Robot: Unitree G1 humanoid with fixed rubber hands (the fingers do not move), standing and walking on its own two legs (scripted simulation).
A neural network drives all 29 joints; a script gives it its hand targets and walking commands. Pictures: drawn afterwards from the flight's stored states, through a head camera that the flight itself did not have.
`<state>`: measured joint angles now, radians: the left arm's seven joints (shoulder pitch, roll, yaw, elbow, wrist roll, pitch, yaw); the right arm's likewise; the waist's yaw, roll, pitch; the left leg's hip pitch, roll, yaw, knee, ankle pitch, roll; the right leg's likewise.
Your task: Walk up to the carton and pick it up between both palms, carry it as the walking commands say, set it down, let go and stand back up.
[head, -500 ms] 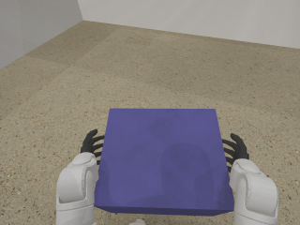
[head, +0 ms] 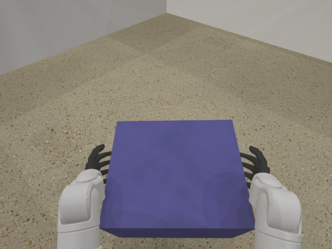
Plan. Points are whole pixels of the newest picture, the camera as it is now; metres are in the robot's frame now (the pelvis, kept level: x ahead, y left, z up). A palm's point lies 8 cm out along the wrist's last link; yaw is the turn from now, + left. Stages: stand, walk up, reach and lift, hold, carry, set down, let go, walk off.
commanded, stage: carry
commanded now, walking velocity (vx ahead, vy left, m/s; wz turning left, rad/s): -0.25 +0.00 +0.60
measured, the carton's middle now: (174, 179) +0.30 +0.01 +0.01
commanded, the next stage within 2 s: none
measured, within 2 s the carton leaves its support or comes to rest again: neither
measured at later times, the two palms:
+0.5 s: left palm out of the picture +0.01 +0.28 +0.07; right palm out of the picture +0.12 -0.06 +0.08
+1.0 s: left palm out of the picture -0.26 +0.29 +0.06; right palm out of the picture -0.05 +0.00 +0.07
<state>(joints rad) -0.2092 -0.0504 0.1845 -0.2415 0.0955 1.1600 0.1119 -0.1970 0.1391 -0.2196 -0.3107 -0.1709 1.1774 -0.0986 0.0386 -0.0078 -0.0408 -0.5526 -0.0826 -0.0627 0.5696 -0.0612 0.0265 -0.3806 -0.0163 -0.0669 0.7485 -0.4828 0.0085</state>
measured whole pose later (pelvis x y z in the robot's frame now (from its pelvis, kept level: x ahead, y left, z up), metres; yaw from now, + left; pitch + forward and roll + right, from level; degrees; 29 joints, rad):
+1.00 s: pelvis -0.37 -0.02 +0.00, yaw +35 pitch +2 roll +0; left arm -0.18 -0.05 0.19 -0.27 0.10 1.17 0.10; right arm -0.17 0.13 -0.19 -0.33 -0.13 1.17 -0.13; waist 0.03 -0.02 -0.01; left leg -0.51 -0.04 -0.02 0.68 -0.21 0.02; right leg -0.60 -0.09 -0.07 1.09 -0.45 0.05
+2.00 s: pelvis -0.63 -0.26 +0.00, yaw +71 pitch +3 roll +1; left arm -0.17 -0.13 0.19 -0.34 0.20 1.16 0.06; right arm -0.19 0.12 -0.24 -0.37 -0.09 1.17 -0.11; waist -0.06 -0.02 -0.04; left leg -0.39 0.02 0.05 0.68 -0.36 -0.03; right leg -0.50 -0.18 -0.16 0.76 -0.30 0.03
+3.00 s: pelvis -0.70 -0.43 -0.01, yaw +73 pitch +0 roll +0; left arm -0.27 0.00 0.15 -0.12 0.15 1.22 0.06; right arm -0.20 0.14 -0.23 -0.25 -0.10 1.21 -0.19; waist 0.00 -0.02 -0.07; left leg -0.55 0.03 0.09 0.68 -0.12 0.03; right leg -0.52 -0.02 -0.09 0.95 -0.42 -0.02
